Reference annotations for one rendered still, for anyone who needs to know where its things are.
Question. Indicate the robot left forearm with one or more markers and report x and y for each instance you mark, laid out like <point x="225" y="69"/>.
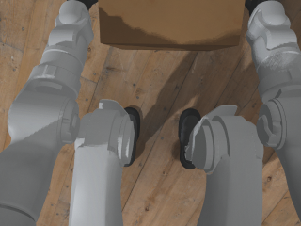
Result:
<point x="64" y="56"/>

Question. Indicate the robot left upper arm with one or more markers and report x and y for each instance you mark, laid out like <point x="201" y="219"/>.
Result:
<point x="40" y="124"/>

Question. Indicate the left robot hand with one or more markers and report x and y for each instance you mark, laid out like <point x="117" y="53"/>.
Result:
<point x="88" y="3"/>

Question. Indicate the robot right upper arm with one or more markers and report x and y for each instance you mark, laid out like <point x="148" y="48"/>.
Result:
<point x="279" y="127"/>

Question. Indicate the robot right forearm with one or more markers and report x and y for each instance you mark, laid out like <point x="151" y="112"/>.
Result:
<point x="274" y="51"/>

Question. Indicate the right robot hand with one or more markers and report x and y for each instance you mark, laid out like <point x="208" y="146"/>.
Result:
<point x="251" y="4"/>

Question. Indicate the carton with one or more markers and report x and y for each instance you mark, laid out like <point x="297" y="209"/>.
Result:
<point x="171" y="25"/>

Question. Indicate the robot left foot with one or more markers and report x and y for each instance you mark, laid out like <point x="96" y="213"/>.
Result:
<point x="135" y="118"/>

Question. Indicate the robot left shin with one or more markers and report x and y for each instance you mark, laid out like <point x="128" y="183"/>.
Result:
<point x="103" y="104"/>

